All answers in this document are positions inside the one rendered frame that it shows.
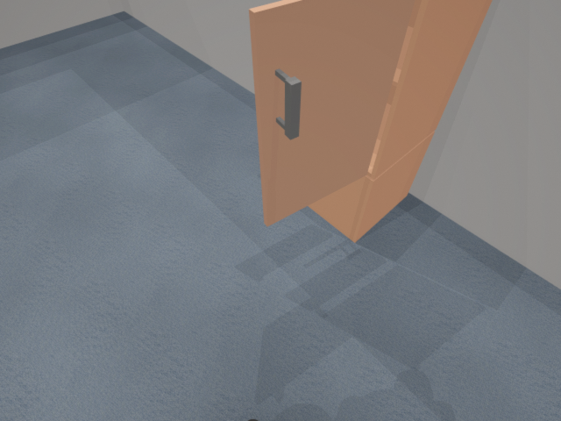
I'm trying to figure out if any cupboard door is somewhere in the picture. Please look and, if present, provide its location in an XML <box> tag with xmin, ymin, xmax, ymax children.
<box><xmin>249</xmin><ymin>0</ymin><xmax>415</xmax><ymax>226</ymax></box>

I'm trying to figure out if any handle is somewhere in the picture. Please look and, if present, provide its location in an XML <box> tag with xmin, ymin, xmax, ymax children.
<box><xmin>275</xmin><ymin>69</ymin><xmax>302</xmax><ymax>140</ymax></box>

